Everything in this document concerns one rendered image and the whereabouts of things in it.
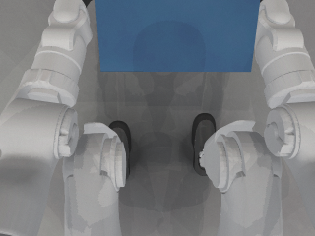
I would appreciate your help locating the right robot forearm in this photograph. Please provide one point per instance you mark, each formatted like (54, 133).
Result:
(283, 60)

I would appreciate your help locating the right robot shin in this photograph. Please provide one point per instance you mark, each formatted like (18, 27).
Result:
(240, 125)

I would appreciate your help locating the left robot forearm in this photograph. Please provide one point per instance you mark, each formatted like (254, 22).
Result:
(58, 62)

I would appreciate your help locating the robot right upper arm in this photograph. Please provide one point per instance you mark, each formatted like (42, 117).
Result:
(290, 134)

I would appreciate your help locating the robot left foot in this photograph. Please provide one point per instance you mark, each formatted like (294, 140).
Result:
(123, 132)

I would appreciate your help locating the carton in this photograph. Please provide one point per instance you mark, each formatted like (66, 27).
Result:
(176, 35)

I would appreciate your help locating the robot left upper arm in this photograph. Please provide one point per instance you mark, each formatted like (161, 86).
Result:
(34, 135)

